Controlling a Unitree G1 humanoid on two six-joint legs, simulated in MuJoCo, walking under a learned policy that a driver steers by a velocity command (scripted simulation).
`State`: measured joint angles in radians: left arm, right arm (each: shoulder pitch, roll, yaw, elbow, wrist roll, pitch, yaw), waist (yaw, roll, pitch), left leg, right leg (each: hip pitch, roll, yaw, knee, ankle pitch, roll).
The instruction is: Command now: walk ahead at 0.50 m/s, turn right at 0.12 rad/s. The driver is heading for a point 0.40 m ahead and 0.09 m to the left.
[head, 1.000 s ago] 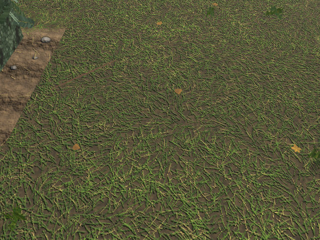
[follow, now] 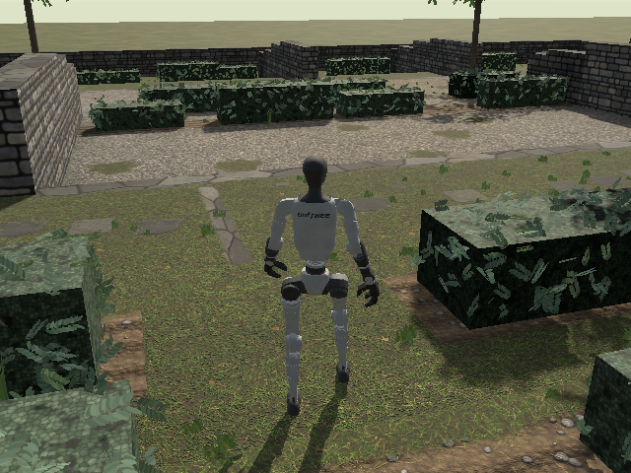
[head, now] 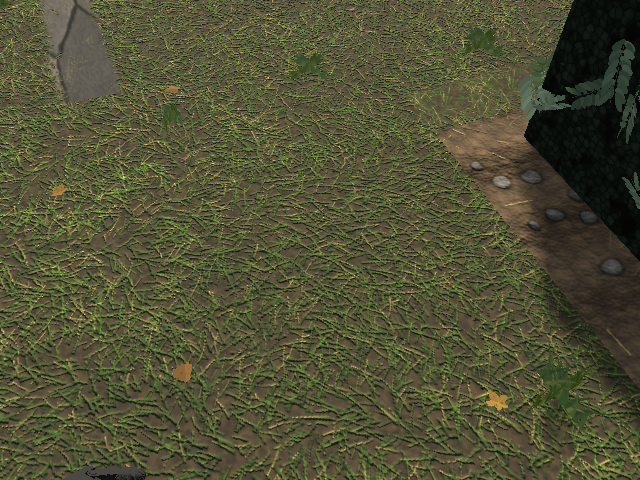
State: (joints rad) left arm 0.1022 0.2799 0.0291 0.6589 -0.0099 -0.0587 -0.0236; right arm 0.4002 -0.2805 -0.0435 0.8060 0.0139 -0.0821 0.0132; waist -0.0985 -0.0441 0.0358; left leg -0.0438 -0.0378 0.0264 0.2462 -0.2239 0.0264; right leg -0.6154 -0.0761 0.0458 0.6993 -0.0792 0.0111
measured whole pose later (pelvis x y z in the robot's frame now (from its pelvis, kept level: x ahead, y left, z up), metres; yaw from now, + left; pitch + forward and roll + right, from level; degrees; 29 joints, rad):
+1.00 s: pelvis +0.38 -0.03 -0.01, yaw +10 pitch -1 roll +1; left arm 0.22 0.25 0.03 0.92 0.02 0.03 0.03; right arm 0.13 -0.23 -0.03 0.82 -0.02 0.00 0.00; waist 0.00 0.01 0.02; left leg -0.33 -0.04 0.02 0.49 -0.16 0.02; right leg -0.27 -0.05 0.03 0.58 -0.29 0.03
